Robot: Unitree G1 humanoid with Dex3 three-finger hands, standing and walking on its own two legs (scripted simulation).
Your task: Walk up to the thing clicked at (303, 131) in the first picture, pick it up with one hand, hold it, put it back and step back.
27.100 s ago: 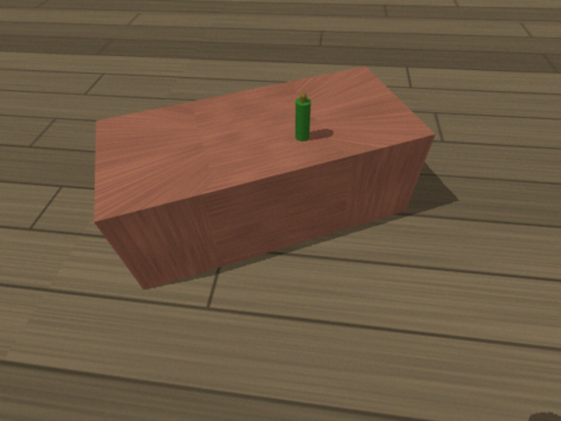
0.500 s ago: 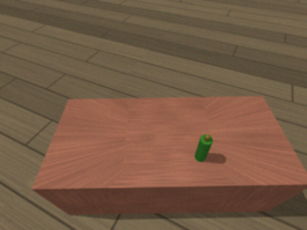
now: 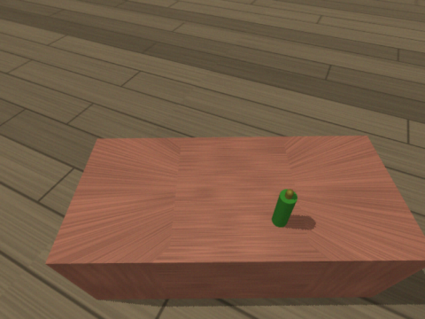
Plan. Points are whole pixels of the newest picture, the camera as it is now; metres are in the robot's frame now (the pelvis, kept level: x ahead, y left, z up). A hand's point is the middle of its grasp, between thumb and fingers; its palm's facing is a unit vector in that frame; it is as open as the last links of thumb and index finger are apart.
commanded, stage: step back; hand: right
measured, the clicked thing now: (284, 206) +0.47 -0.19 -0.24
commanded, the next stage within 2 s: none
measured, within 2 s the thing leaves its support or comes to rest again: neither
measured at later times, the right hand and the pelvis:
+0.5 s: hand out of the picture +0.01 -0.27 -0.18, palm faces -0.10 +0.91 -0.41, open 7.4 cm; pelvis -0.09 +0.00 -0.03, yaw +3 degrees
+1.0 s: hand out of the picture -0.09 -0.26 -0.17, palm faces +0.02 +0.92 -0.39, open 7.4 cm; pelvis -0.20 +0.01 -0.03, yaw -2 degrees
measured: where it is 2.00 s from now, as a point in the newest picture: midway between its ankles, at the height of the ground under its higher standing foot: outside the picture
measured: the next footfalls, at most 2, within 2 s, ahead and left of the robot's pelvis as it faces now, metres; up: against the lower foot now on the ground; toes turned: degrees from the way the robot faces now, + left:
left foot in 0.54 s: -0.09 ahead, +0.12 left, +0.00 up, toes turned +1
right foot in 0.94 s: -0.17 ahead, -0.11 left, +0.00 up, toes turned +0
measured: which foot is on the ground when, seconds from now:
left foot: down 0.00-0.24, up 0.26-0.52, down 0.54-0.98, up 1.00-1.00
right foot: down 0.00-0.56, up 0.58-0.92, down 0.94-1.00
